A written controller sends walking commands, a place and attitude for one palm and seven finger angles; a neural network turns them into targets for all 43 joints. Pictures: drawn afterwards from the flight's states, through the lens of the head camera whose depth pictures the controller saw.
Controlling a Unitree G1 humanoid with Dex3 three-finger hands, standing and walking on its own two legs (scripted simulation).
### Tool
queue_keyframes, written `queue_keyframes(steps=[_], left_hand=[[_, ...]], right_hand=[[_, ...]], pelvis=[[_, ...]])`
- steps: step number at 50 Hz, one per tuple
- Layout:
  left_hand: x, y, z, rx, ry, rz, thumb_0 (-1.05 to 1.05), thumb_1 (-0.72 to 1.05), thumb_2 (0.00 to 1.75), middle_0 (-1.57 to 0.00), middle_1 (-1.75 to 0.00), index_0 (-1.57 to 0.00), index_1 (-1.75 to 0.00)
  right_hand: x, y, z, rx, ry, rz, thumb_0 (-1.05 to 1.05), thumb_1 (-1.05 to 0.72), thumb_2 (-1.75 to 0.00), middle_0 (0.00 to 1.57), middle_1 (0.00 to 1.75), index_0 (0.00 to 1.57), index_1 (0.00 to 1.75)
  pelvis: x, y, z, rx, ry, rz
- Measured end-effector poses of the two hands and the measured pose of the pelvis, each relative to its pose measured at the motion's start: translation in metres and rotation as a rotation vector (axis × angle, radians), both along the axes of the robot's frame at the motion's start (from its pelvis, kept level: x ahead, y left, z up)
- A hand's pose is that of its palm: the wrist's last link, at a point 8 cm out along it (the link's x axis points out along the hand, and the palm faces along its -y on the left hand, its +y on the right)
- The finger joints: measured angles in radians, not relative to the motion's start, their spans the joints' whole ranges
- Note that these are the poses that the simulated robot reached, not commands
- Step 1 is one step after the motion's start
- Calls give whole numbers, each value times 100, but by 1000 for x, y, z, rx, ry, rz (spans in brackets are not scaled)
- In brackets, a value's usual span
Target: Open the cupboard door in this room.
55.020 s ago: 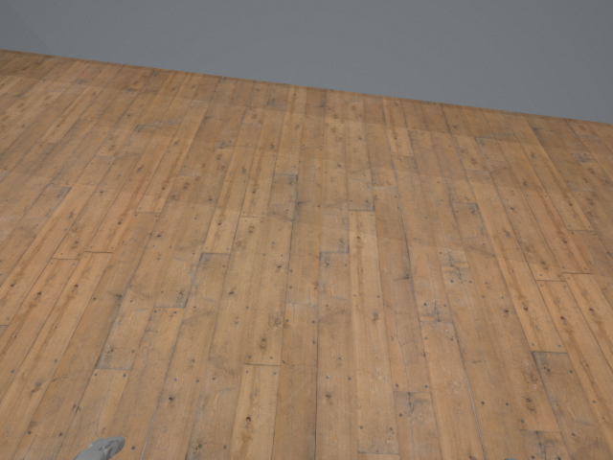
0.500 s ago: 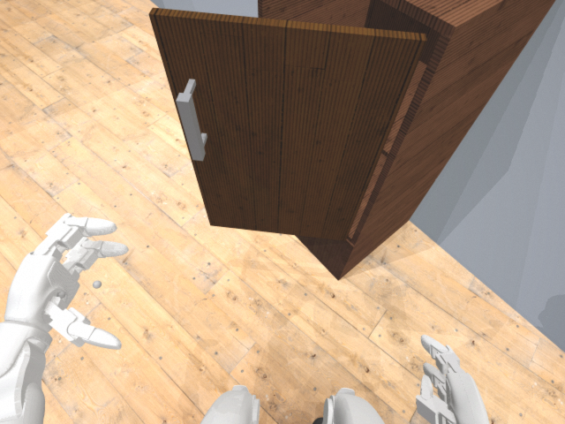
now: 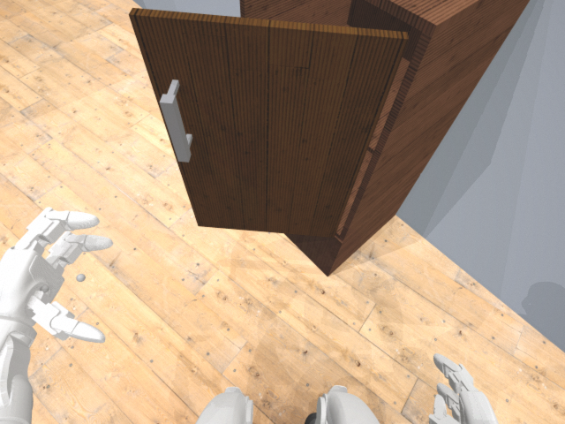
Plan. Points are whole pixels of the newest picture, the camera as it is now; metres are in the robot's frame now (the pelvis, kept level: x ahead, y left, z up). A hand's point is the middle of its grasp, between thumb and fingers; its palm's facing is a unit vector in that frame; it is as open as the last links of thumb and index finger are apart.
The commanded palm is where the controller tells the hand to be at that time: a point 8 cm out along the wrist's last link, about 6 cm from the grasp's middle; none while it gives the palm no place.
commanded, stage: raise the hand with hooked fingers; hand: left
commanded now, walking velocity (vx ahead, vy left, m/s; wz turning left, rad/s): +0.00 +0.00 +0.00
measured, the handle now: (179, 123) +0.58 +0.21 +0.03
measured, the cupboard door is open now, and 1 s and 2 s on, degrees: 44 44 44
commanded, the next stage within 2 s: move the hooked fingers beside the handle in 0.12 s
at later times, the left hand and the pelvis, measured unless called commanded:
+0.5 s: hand (93, 250) +0.32 +0.27 +0.04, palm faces -0.04 -1.00 -0.02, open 14.0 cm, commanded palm +0.31 +0.32 +0.04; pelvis -0.01 +0.00 -0.01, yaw +0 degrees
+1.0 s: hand (115, 200) +0.41 +0.26 +0.04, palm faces -0.03 -1.00 -0.02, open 14.0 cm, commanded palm +0.39 +0.31 +0.04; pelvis +0.00 +0.00 -0.01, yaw -1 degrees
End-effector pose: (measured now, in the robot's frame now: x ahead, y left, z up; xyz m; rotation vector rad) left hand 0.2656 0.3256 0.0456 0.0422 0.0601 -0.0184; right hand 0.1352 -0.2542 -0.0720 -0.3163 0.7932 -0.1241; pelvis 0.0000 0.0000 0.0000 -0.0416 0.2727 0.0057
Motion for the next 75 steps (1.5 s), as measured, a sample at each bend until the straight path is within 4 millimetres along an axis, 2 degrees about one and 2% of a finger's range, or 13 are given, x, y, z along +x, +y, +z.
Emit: queue_keyframes(steps=[14,21,30,42,63,75], left_hand=[[-3,2,1,-10,-4,4,-2,-50,30,-30,-120,-30,-120],[21,2,-4,-21,-11,0,-2,-50,30,-30,-120,-30,-120],[60,-3,-1,-23,-9,-25,-2,-50,30,-30,-120,-30,-120],[96,-9,-3,-18,-8,-19,-2,-50,30,-30,-120,-30,-120],[155,-3,-6,-42,-13,-21,-2,-50,30,-30,-120,-30,-120],[189,-2,-8,-39,-10,-29,-2,-50,30,-30,-120,-30,-120]], right_hand=[[12,9,-3,22,-36,29,1,-90,-90,21,30,21,30],[9,3,-10,-5,-11,29,1,-90,-90,21,30,21,30],[-16,-5,-15,-10,62,-26,1,-90,-90,21,30,21,30],[-55,-14,-24,-20,211,-96,1,-90,-90,21,30,21,30],[-88,-16,-34,-48,370,-153,1,-90,-90,21,30,21,30],[-118,-12,-39,-61,477,-189,0,-90,-90,21,30,21,30]], pelvis=[[-3,-2,-2,0,-3,6],[-7,-3,-7,-4,9,12],[-7,-3,-8,0,33,-3],[-3,-2,-8,2,62,-17],[-5,2,-17,-11,113,-27],[-9,7,-24,-26,150,-26]])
